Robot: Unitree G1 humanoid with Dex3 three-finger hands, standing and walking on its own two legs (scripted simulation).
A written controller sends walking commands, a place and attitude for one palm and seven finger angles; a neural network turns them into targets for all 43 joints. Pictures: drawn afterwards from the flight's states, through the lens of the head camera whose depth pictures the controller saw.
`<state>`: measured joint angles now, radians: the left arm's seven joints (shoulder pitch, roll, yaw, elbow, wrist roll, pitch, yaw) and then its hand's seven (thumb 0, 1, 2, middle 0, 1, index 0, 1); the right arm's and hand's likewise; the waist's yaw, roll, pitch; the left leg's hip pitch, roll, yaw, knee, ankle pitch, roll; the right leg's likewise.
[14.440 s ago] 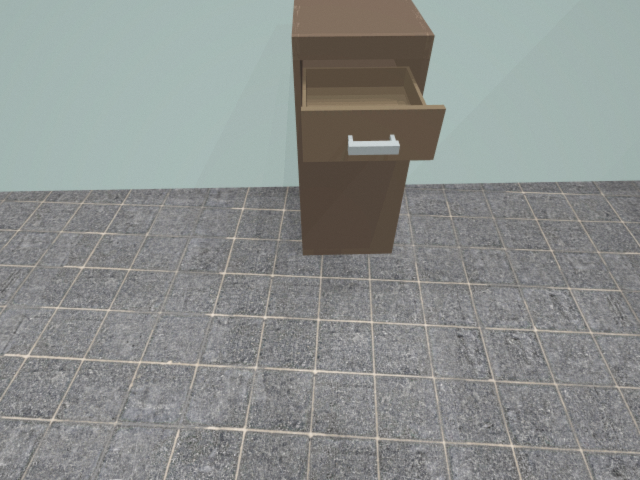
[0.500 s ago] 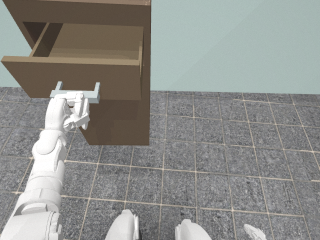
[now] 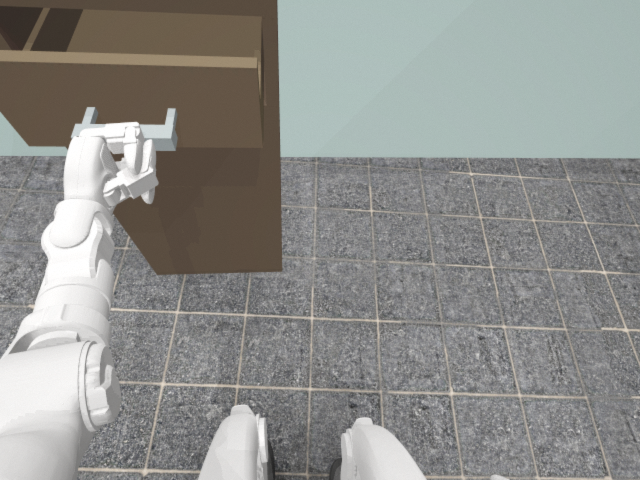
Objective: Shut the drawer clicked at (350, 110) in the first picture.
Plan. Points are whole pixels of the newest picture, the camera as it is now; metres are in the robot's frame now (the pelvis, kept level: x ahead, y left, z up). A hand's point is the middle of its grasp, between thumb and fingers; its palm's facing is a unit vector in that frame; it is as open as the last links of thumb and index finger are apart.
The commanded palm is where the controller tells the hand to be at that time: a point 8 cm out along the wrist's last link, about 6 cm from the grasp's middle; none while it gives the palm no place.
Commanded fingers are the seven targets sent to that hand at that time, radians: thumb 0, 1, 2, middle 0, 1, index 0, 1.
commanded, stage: push the drawer shut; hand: left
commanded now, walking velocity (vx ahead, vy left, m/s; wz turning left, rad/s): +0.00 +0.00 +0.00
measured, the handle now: (129, 126) +0.55 +0.23 +0.07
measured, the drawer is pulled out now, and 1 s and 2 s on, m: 0.10 0.00 0.00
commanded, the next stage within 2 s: pull the fist back off the drawer in 1.12 s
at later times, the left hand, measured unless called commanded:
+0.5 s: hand (158, 128) +0.54 +0.19 +0.07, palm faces +0.01 -1.00 -0.04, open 3.0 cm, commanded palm +0.54 +0.23 +0.07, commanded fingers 0.00 0.90 0.90 -1.40 -1.60 -1.40 -1.60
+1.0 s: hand (153, 109) +0.58 +0.21 +0.07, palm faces +0.01 -1.00 -0.04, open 3.1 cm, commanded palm +0.60 +0.22 +0.07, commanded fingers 0.00 0.90 0.90 -1.40 -1.60 -1.40 -1.60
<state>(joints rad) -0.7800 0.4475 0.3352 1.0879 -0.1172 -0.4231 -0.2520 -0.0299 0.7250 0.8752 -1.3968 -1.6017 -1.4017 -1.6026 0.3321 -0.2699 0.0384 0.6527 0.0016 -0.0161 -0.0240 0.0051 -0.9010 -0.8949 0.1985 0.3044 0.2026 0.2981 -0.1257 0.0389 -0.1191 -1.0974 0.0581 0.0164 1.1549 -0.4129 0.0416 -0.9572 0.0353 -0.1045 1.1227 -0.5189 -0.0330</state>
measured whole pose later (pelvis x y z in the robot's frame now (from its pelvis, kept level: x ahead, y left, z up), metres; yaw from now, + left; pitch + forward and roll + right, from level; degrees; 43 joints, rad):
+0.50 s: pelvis +0.01 +0.00 -0.01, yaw -2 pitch +25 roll -5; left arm -0.98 0.59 0.42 1.23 -0.04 -0.37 -0.25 -0.01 0.76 0.88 -1.40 -1.60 -1.40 -1.60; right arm 0.39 -0.28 0.05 0.64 -0.02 0.03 -0.01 0.00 -0.90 -0.89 0.20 0.30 0.20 0.30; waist -0.20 0.05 -0.11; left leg -1.19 0.08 0.01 1.19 -0.43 0.04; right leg -1.05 0.06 -0.10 1.14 -0.52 -0.03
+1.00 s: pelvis +0.00 +0.01 -0.02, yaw -2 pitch +28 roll -7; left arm -1.18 0.71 0.41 1.34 0.02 -0.31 -0.25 -0.02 0.61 0.87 -1.40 -1.60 -1.40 -1.60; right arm 0.40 -0.28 0.08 0.65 -0.04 0.03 0.00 0.00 -0.90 -0.89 0.20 0.30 0.20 0.30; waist -0.25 0.06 -0.10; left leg -1.30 0.08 -0.02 1.24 -0.43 0.05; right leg -1.14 0.06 -0.13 1.17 -0.52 -0.03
